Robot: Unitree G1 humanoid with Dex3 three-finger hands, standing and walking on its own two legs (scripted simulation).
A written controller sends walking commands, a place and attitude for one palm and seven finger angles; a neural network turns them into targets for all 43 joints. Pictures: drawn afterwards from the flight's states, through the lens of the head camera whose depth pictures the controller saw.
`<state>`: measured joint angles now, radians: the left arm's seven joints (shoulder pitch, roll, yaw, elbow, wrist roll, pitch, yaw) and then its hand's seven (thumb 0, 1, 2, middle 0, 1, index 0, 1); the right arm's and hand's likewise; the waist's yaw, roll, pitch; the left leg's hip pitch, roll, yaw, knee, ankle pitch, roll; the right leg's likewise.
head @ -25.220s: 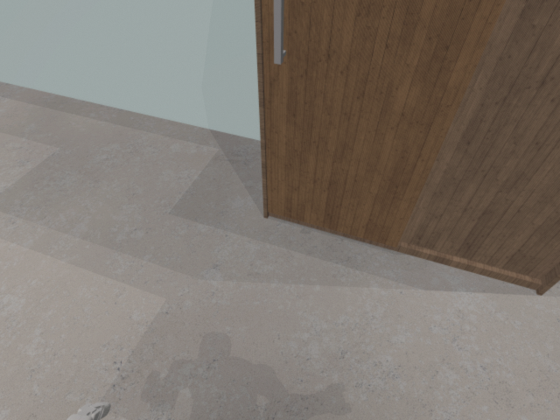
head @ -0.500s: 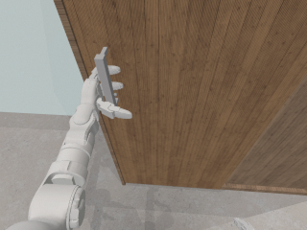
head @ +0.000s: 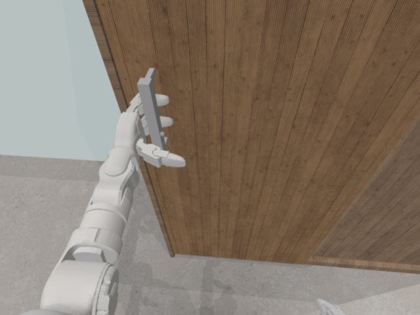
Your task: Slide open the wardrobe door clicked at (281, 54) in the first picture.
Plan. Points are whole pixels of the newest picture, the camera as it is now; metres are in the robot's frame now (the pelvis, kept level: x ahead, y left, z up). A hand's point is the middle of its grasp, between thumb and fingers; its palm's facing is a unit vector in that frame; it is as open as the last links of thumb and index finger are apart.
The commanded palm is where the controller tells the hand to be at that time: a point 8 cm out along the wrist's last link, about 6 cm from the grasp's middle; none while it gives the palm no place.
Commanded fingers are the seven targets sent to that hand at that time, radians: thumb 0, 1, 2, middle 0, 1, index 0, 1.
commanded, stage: grip the handle and tug to test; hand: left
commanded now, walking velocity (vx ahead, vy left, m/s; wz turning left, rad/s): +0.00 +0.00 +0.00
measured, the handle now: (156, 118) +0.48 +0.13 +0.13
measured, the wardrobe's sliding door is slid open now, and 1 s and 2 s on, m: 0.00 0.00 0.00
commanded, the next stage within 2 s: tug the door sideways, standing still in 1.32 s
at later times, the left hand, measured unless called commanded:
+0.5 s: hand (161, 133) +0.42 +0.11 +0.14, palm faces -0.05 -1.00 -0.01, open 6.9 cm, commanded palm +0.40 +0.15 +0.14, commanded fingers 0.00 0.90 0.90 -0.45 -1.40 -0.45 -1.40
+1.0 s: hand (161, 133) +0.42 +0.11 +0.14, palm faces -0.05 -1.00 -0.02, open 5.6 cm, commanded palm +0.39 +0.15 +0.14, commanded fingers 0.00 0.90 0.90 -0.45 -1.40 -0.45 -1.40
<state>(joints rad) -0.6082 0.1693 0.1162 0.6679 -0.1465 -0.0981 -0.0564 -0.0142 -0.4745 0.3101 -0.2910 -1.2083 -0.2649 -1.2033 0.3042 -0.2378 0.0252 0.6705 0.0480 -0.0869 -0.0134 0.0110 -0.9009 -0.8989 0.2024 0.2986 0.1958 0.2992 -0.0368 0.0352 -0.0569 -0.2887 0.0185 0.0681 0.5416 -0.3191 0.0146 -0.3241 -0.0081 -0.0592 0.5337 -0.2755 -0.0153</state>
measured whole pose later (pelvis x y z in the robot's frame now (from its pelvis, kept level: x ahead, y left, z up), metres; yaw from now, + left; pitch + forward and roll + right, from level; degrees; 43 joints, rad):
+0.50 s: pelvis -0.01 +0.00 +0.00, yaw +0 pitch +4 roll +0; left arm -0.67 0.18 0.12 0.74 -0.15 -0.11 -0.06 0.00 0.50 0.73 -0.41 -1.35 -0.39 -1.34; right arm 0.30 -0.24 0.03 0.68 0.05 -0.09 -0.02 0.01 -0.90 -0.90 0.20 0.30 0.20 0.30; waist -0.04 0.03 -0.04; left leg -0.31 0.01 0.06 0.55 -0.31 0.02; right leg -0.34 -0.01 -0.07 0.54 -0.26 -0.01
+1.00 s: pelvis -0.01 +0.00 +0.00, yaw +1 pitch +5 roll +0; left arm -0.74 0.19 0.11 0.84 -0.15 -0.15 -0.07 0.00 0.71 0.84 -0.43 -1.40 -0.40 -1.40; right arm 0.31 -0.24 0.03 0.69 0.05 -0.11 -0.02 0.01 -0.90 -0.90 0.20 0.30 0.20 0.30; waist -0.04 0.02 -0.05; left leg -0.35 0.01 0.05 0.57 -0.30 0.01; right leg -0.37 -0.01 -0.08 0.55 -0.26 -0.02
